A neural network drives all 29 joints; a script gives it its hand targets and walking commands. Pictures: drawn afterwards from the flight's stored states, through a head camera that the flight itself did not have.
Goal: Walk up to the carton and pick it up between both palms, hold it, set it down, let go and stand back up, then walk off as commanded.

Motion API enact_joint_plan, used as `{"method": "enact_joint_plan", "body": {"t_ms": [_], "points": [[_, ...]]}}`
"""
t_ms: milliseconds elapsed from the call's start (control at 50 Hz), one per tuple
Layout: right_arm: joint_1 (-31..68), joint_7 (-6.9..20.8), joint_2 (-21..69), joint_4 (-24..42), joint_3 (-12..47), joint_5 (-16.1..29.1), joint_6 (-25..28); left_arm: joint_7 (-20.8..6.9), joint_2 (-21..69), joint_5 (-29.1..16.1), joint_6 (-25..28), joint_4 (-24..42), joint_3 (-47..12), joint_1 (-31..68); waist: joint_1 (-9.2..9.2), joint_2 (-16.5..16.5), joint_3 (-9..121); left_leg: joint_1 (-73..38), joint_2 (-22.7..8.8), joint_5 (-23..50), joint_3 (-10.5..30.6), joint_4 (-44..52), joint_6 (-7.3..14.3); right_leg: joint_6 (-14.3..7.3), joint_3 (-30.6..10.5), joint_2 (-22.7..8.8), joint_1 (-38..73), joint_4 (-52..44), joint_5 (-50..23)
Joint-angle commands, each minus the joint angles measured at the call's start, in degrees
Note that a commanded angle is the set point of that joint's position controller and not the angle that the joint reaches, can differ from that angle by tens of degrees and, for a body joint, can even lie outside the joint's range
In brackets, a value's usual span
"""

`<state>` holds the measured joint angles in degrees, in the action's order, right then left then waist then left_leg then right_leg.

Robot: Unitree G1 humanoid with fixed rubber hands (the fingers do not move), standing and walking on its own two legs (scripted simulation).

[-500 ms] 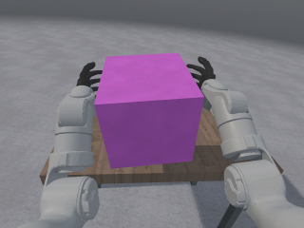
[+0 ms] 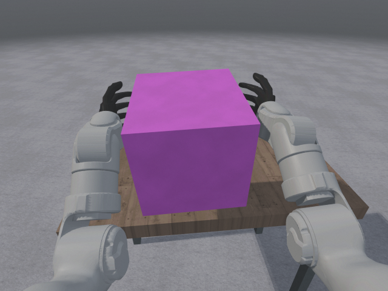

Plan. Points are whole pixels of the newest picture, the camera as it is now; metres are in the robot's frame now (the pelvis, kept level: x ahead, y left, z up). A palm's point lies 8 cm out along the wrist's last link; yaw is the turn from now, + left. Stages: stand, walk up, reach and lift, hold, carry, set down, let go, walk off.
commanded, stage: hold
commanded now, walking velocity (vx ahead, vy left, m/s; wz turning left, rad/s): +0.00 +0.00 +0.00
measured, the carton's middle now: (188, 136) +0.38 +0.00 +0.23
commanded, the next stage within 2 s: none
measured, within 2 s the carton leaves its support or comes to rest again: neither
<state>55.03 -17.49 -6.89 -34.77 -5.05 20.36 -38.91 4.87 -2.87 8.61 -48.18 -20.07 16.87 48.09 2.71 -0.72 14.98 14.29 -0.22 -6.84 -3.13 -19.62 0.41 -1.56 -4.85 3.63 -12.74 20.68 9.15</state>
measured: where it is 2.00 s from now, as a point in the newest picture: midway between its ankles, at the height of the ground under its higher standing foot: outside the picture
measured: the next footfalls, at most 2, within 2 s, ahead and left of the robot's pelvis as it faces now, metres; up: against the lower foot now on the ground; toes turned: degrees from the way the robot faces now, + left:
none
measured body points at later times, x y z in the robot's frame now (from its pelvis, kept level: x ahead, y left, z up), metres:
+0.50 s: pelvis +0.00 +0.00 +0.00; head -0.09 +0.01 +0.44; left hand +0.37 +0.16 +0.28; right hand +0.38 -0.14 +0.29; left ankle +0.04 +0.11 -0.75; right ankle +0.02 -0.10 -0.75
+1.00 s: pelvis +0.00 +0.00 +0.00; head -0.09 +0.03 +0.44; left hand +0.38 +0.17 +0.27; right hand +0.39 -0.13 +0.29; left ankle +0.04 +0.11 -0.75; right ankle +0.02 -0.10 -0.75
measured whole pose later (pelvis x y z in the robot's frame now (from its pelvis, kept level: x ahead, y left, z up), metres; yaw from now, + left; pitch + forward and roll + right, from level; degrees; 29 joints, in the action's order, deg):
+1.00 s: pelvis +0.00 +0.00 +0.00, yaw +0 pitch +1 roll +0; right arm 55.1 -17.5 -6.9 -34.8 -5.0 20.9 -38.8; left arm 5.0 -3.2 8.6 -48.9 -19.3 16.3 48.2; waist 2.7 3.1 14.9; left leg 14.3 -0.2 -7.0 -3.1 -19.6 0.4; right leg -1.6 -4.9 3.6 -12.7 20.7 9.2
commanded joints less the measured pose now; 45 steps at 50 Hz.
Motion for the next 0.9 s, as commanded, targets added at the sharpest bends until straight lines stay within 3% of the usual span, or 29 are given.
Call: {"method": "enact_joint_plan", "body": {"t_ms": [0, 60, 100, 160, 180, 200, 240, 280, 300, 360, 380, 400, 420, 460, 520, 560, 580, 600, 660, 680, 700, 740, 760, 780, 820, 880], "points": [[50.89, 6.60, 42.17, 17.67, 23.33, 9.22, 1.46, -8.67, 33.38, -9.67, 4.64, 8.47, -22.35, 53.56, 1.75, 2.57, 17.27, -13.35, 1.59, 0.65, 5.14, -0.11, -0.45, 4.86, 1.13, -0.46, 7.10, -5.58, -10.06], [48.67, 6.46, 40.88, 17.09, 23.78, 10.29, 1.21, -8.54, 33.39, -9.89, 4.09, 11.71, -23.97, 54.42, 2.49, 0.45, 17.74, -14.52, 1.50, 2.36, 5.44, -0.66, -1.44, 4.42, 1.45, -0.16, 8.33, -5.05, -11.17], [49.74, 6.51, 38.97, 16.66, 22.67, 10.07, 1.26, -8.41, 36.21, -10.47, 3.52, 10.23, -25.79, 53.67, 4.19, -2.03, 15.68, -14.73, 1.15, 2.91, 5.79, -0.67, -2.37, 3.95, 1.76, 0.19, 6.77, -5.51, -10.50], [47.77, 6.79, 39.18, 17.59, 22.05, 11.53, 1.51, -7.93, 36.81, -10.37, 3.03, 14.58, -27.59, 53.61, 4.18, -5.52, 19.05, -15.80, 0.54, 6.71, 6.50, -1.54, -3.53, 2.93, 1.82, 0.69, 9.41, -4.14, -13.88], [46.11, 6.95, 37.77, 14.82, 20.99, 11.67, 1.07, -7.62, 37.02, -10.21, 2.92, 15.19, -27.47, 54.65, 4.78, -7.76, 16.87, -15.69, 0.67, 6.77, 6.46, -1.29, -4.27, 2.74, 1.84, 0.87, 9.34, -4.42, -12.81], [46.61, 7.04, 37.57, 15.81, 21.19, 12.45, 1.17, -7.62, 37.98, -10.51, 2.70, 15.01, -28.65, 53.50, 5.33, -8.10, 18.09, -16.44, 0.61, 8.58, 6.67, -1.55, -4.53, 2.57, 1.92, 0.87, 9.97, -4.16, -15.00], [47.88, 7.27, 36.09, 16.95, 20.62, 11.93, 1.54, -7.55, 38.80, -11.27, 2.31, 16.42, -30.49, 54.49, 6.10, -8.78, 18.24, -16.71, 0.12, 7.29, 7.04, -1.65, -5.03, 2.17, 2.10, 1.19, 9.15, -4.37, -12.42], [46.75, 7.17, 36.08, 16.77, 21.10, 12.20, 1.40, -7.30, 38.76, -10.51, 2.10, 15.75, -29.60, 52.32, 5.78, -7.93, 18.60, -17.05, 0.32, 8.84, 6.58, -1.98, -4.97, 2.35, 2.11, 1.37, 9.95, -4.52, -13.98], [45.06, 7.19, 34.96, 15.02, 19.79, 11.69, 1.20, -7.56, 39.22, -10.56, 1.92, 16.17, -29.95, 52.01, 6.95, -9.27, 16.85, -16.51, 0.16, 8.94, 6.84, -1.96, -5.50, 2.07, 2.18, 1.20, 9.87, -4.24, -14.39], [45.71, 6.98, 34.61, 16.95, 20.12, 11.36, 0.89, -8.12, 38.38, -10.32, 1.42, 15.27, -29.06, 49.21, 6.97, -5.87, 17.49, -17.17, -0.03, 10.36, 7.05, -1.98, -5.00, 2.21, 2.43, 1.50, 11.35, -4.63, -15.96], [47.36, 7.10, 34.69, 18.62, 20.61, 11.54, 1.31, -8.02, 38.50, -10.49, 1.62, 15.17, -28.95, 50.27, 5.94, -5.81, 18.52, -16.78, -0.03, 9.31, 6.88, -2.14, -4.69, 2.44, 2.04, 1.19, 11.25, -4.48, -14.93], [46.86, 7.36, 35.26, 15.72, 20.57, 11.55, 0.75, -7.96, 37.52, -9.45, 1.63, 13.99, -27.09, 51.11, 5.22, -4.55, 16.83, -15.77, -0.01, 7.19, 6.45, -1.59, -4.32, 2.58, 2.07, 0.96, 10.68, -4.81, -13.28], [46.47, 7.27, 34.93, 16.67, 20.63, 11.66, 0.87, -8.07, 37.24, -9.49, 1.67, 13.63, -27.15, 49.44, 5.45, -3.78, 16.84, -15.28, 0.24, 7.78, 6.61, -1.34, -4.19, 2.92, 1.80, 0.92, 11.27, -5.28, -13.81], [48.49, 7.38, 36.37, 15.74, 19.95, 10.19, 0.96, -8.36, 37.34, -9.71, 2.08, 11.10, -26.10, 51.35, 5.05, -2.46, 15.43, -14.15, -0.02, 2.75, 6.36, -0.30, -3.29, 2.60, 2.00, 0.72, 8.99, -5.64, -9.48], [50.34, 7.16, 37.02, 16.95, 21.57, 9.68, 0.92, -8.74, 35.66, -9.01, 2.36, 7.13, -22.87, 49.19, 2.87, 1.44, 14.84, -13.48, 0.42, 1.49, 5.50, -0.02, -1.72, 3.81, 1.56, 0.15, 8.46, -6.44, -8.70], [51.58, 7.25, 38.51, 15.28, 20.54, 8.37, 0.80, -8.93, 34.71, -9.26, 3.03, 5.44, -22.08, 51.02, 3.21, 3.88, 14.55, -11.88, 0.61, -2.58, 5.57, 1.29, -0.92, 3.74, 1.59, -0.03, 7.10, -7.42, -3.55], [53.87, 7.31, 39.03, 17.55, 21.33, 8.87, 1.41, -8.86, 34.90, -10.11, 3.51, 6.54, -22.44, 52.09, 2.41, 4.65, 17.05, -13.26, 0.46, -2.21, 5.35, 0.87, -0.34, 4.19, 1.63, 0.09, 5.66, -6.93, -3.69], [53.38, 7.30, 39.08, 15.63, 20.70, 7.65, 1.19, -8.89, 34.71, -9.31, 3.65, 2.97, -20.62, 51.71, 2.08, 5.64, 13.80, -11.92, 0.36, -3.82, 5.24, 1.57, 0.17, 4.32, 1.53, -0.19, 5.07, -7.92, -1.63], [53.46, 7.10, 40.82, 17.47, 22.04, 7.56, 1.00, -9.18, 33.56, -8.91, 3.75, 2.41, -19.91, 49.91, 1.44, 7.33, 14.85, -11.86, 1.06, -2.66, 4.89, 0.81, 0.68, 4.80, 1.01, -0.72, 6.53, -7.34, -5.24], [51.37, 7.02, 41.04, 15.94, 21.66, 8.11, 0.85, -9.42, 31.79, -8.11, 3.84, 3.50, -18.86, 50.14, 1.73, 6.70, 14.33, -11.30, 1.28, -3.31, 4.73, 1.10, 0.71, 4.87, 1.17, -0.68, 6.90, -7.21, -4.80], [52.79, 6.85, 42.13, 19.25, 23.40, 8.58, 1.38, -9.50, 32.59, -9.15, 4.12, 4.38, -19.55, 50.51, 0.59, 7.55, 17.23, -11.76, 1.43, -1.69, 4.63, 0.34, 0.88, 5.13, 1.15, -0.77, 8.17, -6.40, -8.30], [52.05, 6.93, 41.19, 16.49, 22.80, 7.97, 1.21, -9.16, 32.72, -8.99, 4.34, 4.28, -19.83, 52.34, 1.18, 5.97, 14.82, -12.50, 1.36, -2.46, 4.62, 0.64, 0.50, 5.06, 1.17, -0.81, 6.10, -7.00, -5.73], [52.76, 6.92, 42.58, 18.06, 23.61, 8.89, 1.48, -9.10, 32.40, -9.48, 4.67, 5.55, -19.87, 53.04, 0.11, 6.03, 16.40, -12.14, 1.45, -3.00, 4.65, 0.40, 1.09, 5.46, 0.79, -1.05, 6.40, -6.50, -6.39], [52.49, 6.85, 42.25, 17.01, 23.03, 8.64, 1.30, -8.84, 33.26, -9.53, 4.63, 6.68, -20.73, 53.74, 1.43, 5.42, 15.88, -12.24, 1.40, -2.21, 5.04, 0.42, 0.29, 4.71, 1.36, -0.58, 6.18, -6.49, -5.74], [49.20, 6.53, 41.44, 17.51, 23.32, 9.38, 1.24, -9.00, 32.76, -9.77, 4.35, 8.14, -22.07, 52.08, 2.33, 2.95, 18.22, -14.19, 1.45, 0.92, 5.00, -0.31, -0.45, 4.72, 1.08, -0.61, 7.78, -5.82, -11.30], [48.67, 6.31, 40.31, 18.41, 23.56, 9.93, 1.19, -8.81, 34.26, -10.14, 3.82, 11.01, -24.22, 52.05, 3.33, 0.60, 16.42, -14.63, 1.21, 3.70, 5.69, -0.59, -1.39, 4.45, 1.53, -0.11, 8.03, -5.37, -12.44]]}}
